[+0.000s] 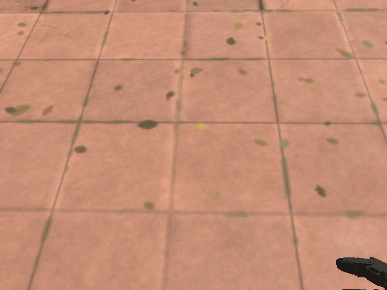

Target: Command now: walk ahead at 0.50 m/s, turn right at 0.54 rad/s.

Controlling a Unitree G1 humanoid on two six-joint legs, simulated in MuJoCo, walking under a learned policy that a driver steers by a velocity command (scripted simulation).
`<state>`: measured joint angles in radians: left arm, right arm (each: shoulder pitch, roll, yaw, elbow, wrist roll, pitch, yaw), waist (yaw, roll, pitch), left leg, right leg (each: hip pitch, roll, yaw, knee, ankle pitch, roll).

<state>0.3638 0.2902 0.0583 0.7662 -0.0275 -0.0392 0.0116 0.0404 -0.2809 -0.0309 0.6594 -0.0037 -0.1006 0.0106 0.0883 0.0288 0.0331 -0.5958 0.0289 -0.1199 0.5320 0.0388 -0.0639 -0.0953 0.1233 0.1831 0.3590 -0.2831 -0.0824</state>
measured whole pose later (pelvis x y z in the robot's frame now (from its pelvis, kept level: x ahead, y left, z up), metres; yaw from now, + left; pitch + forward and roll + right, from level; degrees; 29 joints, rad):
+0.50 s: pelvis +0.27 +0.00 +0.00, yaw -11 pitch +2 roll +2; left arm 0.07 0.27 0.03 0.65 -0.01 -0.05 -0.03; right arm 0.39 -0.29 -0.06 0.86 0.02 -0.08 0.02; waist -0.11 -0.04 0.03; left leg 0.01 -0.03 0.05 0.24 -0.28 0.01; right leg -0.59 -0.07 0.04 0.60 -0.05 -0.01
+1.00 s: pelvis +0.51 -0.07 -0.01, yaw +2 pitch +1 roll -3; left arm 0.27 0.28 0.07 0.83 -0.01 -0.05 0.03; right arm 0.12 -0.28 -0.06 0.71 0.00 -0.02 0.05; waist 0.06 0.04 0.05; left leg -0.59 0.06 0.01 0.64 -0.02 0.01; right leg 0.00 0.01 -0.23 0.32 -0.33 -0.01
